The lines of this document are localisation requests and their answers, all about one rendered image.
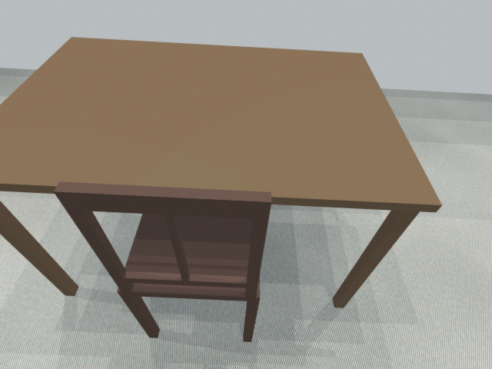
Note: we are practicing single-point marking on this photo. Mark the table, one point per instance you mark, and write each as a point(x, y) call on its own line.
point(312, 127)

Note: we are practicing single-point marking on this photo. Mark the chair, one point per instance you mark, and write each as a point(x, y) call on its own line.
point(191, 243)

